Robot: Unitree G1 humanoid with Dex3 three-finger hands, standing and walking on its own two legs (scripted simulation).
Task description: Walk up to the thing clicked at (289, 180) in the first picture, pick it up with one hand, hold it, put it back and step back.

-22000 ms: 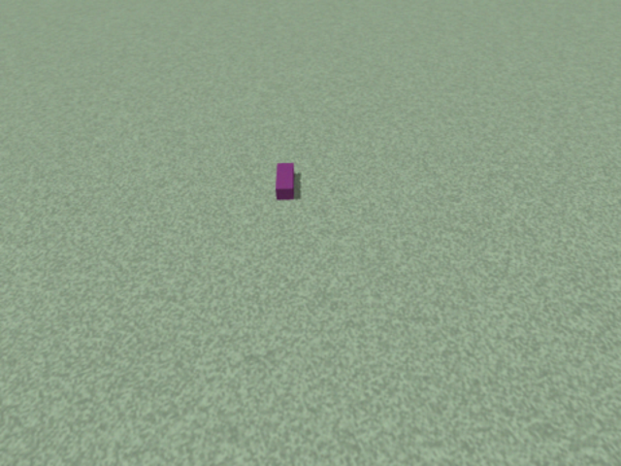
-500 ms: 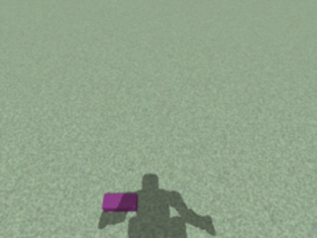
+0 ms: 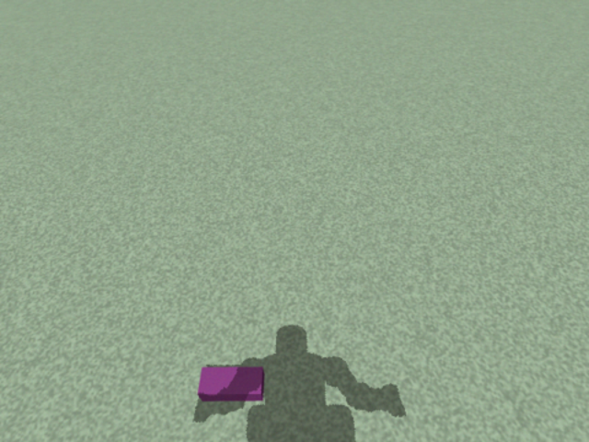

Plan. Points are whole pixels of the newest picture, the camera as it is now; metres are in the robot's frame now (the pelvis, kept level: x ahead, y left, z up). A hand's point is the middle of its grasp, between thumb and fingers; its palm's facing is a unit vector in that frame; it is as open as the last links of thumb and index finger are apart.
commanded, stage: walk up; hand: left
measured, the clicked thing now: (232, 384) +0.45 +0.25 -0.75
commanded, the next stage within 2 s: stand in 0.64 s
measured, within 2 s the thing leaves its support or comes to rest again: neither
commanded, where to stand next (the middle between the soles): +0.06 +0.01 m, yaw -1 degrees
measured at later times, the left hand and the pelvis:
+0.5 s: hand out of the picture +0.08 +0.25 -0.15, palm faces +0.01 -0.94 -0.34, open 7.4 cm; pelvis +0.00 +0.00 +0.00, yaw +0 degrees
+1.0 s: hand out of the picture +0.07 +0.25 -0.15, palm faces -0.02 -0.94 -0.33, open 7.4 cm; pelvis -0.01 -0.01 +0.00, yaw +0 degrees
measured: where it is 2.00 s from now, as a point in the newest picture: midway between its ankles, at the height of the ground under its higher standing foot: outside the picture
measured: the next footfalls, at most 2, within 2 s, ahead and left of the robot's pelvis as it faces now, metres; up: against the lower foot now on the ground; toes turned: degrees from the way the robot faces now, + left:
none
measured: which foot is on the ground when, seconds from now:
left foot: down 0.00-1.00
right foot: down 0.00-1.00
